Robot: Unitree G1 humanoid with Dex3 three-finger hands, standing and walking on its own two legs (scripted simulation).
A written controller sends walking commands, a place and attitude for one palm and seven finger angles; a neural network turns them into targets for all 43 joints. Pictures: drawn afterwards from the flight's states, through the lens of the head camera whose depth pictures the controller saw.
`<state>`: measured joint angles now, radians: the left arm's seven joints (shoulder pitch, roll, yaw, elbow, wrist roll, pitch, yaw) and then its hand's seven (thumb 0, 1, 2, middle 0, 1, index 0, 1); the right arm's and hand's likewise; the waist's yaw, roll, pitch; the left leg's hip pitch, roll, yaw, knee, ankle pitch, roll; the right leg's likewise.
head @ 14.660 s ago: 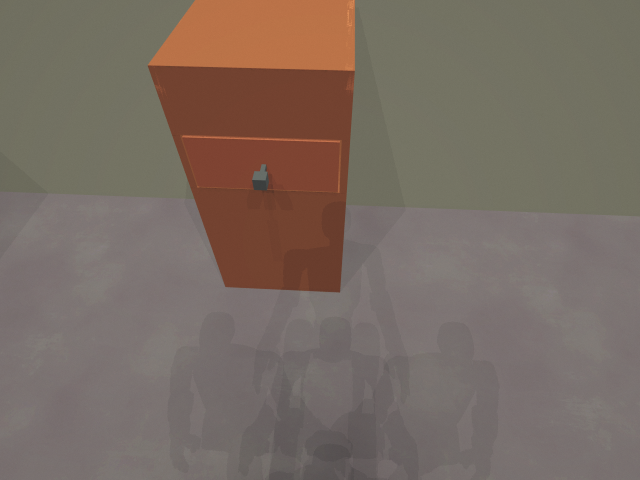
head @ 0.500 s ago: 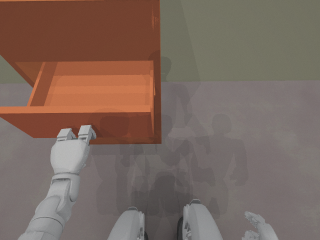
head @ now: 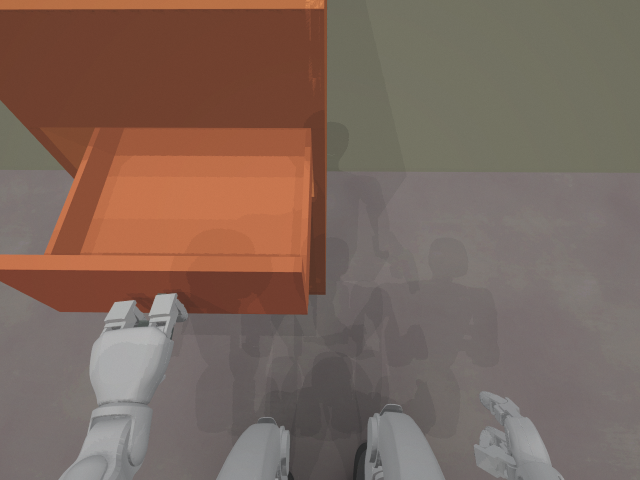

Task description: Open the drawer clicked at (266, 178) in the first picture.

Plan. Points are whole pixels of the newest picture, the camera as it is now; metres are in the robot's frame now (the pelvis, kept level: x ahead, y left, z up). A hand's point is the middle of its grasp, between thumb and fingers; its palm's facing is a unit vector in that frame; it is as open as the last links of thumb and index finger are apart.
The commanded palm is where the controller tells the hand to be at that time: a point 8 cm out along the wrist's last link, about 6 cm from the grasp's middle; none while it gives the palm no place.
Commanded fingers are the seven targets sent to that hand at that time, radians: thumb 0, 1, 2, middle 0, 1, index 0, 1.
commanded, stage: pull the drawer open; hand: left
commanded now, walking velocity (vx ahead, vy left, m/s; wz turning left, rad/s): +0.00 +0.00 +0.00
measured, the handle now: (157, 322) +0.31 +0.24 -0.05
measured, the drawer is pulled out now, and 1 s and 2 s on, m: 0.23 0.30 0.29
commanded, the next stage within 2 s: open the thumb to release the handle in 0.72 s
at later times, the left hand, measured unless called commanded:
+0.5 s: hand (142, 417) +0.20 +0.23 -0.07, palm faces -0.10 -0.07 -0.99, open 6.8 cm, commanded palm +0.16 +0.25 -0.02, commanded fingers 0.00 0.90 0.90 -0.40 -1.35 -0.40 -1.35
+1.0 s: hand (137, 427) +0.18 +0.24 -0.07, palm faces -0.08 -0.05 -1.00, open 7.1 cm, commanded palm +0.17 +0.24 -0.02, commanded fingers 0.00 0.20 0.60 -0.35 -1.27 -0.35 -1.27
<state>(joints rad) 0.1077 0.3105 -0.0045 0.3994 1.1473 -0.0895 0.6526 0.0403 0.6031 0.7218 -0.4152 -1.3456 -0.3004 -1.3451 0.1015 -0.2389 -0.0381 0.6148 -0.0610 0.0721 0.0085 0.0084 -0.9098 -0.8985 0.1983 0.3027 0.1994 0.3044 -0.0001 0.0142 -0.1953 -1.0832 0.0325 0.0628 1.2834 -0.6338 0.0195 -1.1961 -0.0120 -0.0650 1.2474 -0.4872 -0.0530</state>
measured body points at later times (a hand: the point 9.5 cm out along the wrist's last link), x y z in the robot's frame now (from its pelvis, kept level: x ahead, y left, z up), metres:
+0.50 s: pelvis +0.00 -0.01 -0.01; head +0.12 -0.02 +0.42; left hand +0.20 +0.24 -0.02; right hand +0.20 -0.24 -0.13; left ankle -0.02 +0.11 -0.62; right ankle +0.05 -0.09 -0.62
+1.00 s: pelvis -0.01 -0.02 -0.02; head +0.12 -0.04 +0.41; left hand +0.18 +0.24 -0.01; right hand +0.20 -0.25 -0.15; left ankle -0.02 +0.11 -0.62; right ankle +0.05 -0.09 -0.62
